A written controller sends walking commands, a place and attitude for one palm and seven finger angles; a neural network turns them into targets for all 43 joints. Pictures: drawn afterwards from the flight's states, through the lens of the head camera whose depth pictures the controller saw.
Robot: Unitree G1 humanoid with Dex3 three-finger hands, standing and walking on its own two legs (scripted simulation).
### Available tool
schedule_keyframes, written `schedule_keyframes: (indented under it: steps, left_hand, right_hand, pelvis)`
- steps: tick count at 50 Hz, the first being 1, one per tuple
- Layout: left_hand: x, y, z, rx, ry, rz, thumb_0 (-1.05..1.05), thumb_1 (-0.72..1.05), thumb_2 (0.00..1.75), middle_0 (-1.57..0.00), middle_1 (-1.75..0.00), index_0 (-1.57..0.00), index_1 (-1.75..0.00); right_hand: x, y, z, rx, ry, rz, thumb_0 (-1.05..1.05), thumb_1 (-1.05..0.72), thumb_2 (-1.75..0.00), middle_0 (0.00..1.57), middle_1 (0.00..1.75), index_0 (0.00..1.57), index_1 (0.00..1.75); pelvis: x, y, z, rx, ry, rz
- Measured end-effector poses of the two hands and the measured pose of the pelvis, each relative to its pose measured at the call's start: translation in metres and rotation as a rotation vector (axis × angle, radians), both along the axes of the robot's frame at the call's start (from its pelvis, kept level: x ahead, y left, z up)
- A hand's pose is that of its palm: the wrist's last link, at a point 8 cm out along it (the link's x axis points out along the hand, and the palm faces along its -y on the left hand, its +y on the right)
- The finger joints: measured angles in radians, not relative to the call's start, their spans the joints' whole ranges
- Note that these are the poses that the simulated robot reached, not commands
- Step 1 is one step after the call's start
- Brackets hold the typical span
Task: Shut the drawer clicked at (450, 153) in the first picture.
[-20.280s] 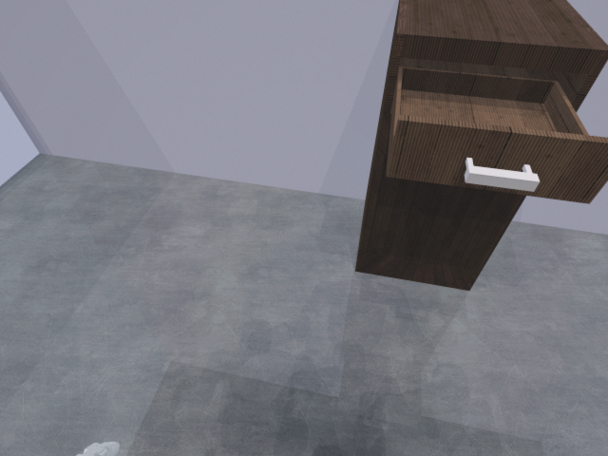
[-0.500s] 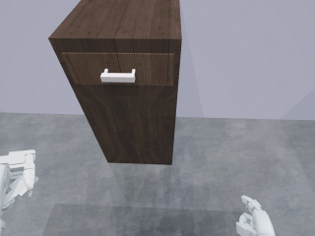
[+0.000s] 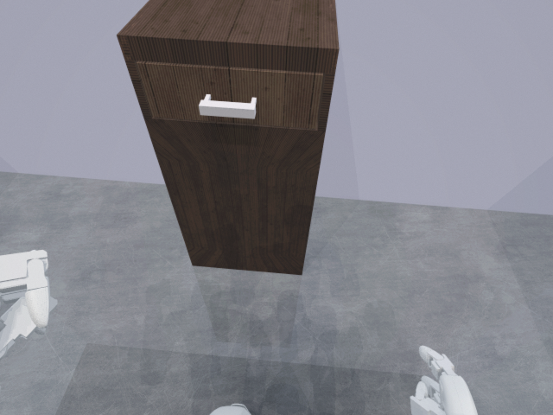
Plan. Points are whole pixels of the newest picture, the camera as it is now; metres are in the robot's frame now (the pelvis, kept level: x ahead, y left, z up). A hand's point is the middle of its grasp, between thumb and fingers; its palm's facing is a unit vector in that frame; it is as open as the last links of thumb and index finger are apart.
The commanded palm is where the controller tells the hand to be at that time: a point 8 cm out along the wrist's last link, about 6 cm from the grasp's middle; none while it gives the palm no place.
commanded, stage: step back with the hand held close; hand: left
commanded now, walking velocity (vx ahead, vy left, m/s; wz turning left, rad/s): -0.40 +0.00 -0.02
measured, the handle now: (229, 104) +0.73 +0.16 +0.04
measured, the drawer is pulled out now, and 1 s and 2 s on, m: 0.00 0.00 0.00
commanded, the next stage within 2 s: stop stepping back and stand still in 0.52 s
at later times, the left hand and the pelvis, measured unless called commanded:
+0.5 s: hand (40, 354) +0.14 +0.22 +0.18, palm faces +0.23 -0.86 -0.45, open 3.2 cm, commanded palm +0.07 +0.28 +0.19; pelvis -0.07 +0.00 +0.00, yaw -2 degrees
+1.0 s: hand out of the picture +0.06 +0.23 +0.18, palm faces +0.28 -0.82 -0.49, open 3.2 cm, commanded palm +0.02 +0.28 +0.19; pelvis -0.12 +0.00 +0.01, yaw -2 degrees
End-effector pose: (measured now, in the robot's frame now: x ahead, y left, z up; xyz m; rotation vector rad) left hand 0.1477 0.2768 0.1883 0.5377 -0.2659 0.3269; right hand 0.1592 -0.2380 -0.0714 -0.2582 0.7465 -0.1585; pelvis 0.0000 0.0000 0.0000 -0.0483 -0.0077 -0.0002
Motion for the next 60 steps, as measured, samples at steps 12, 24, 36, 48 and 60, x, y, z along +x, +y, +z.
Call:
schedule_keyframes:
  steps: [12, 24, 36, 48, 60]
  left_hand:
    - [-0.01, 0.021, 0.012, 0.04, -0.064, -0.039, 0.01, 0.88, 0.89, -1.41, -1.6, -1.41, -1.59]
    - [-0.038, -0.013, 0.005, -0.003, -0.04, -0.175, 0.01, 0.88, 0.89, -1.41, -1.6, -1.41, -1.59]
    - [-0.078, 0.011, 0.005, -0.01, -0.066, -0.075, 0.01, 0.88, 0.89, -1.41, -1.6, -1.41, -1.59]
    - [-0.11, -0.009, 0.01, 0.035, 0.048, -0.116, 0.01, 0.88, 0.89, -1.41, -1.6, -1.41, -1.59]
    - [-0.121, 0.018, -0.006, -0.065, 0.019, 0.041, 0.01, 0.88, 0.9, -1.41, -1.6, -1.41, -1.59]
  right_hand:
    - [-0.037, 0.016, 0.009, -0.016, 0.015, -0.023, 0.01, -0.91, -0.9, 0.2, 0.3, 0.2, 0.3]
    - [-0.061, 0.017, -0.003, 0.037, -0.002, -0.003, 0.01, -0.91, -0.9, 0.2, 0.3, 0.2, 0.3]
    - [-0.121, -0.009, -0.004, -0.041, 0.045, -0.093, 0.01, -0.91, -0.9, 0.2, 0.3, 0.2, 0.3]
    - [-0.142, 0.012, 0.009, 0.037, -0.036, -0.03, 0.01, -0.91, -0.9, 0.2, 0.3, 0.2, 0.3]
    - [-0.147, 0.013, 0.004, 0.009, -0.014, -0.027, 0.01, -0.91, -0.9, 0.2, 0.3, 0.2, 0.3]
  pelvis:
    - [-0.023, 0.011, 0.006, -0.043, 0.033, 0.022]
    - [-0.068, 0.004, -0.001, -0.013, 0.035, -0.043]
    - [-0.083, 0.011, -0.002, 0.008, 0.025, -0.032]
    - [-0.123, 0.004, 0.008, 0.021, 0.022, -0.027]
    - [-0.125, 0.012, 0.009, 0.042, -0.013, -0.026]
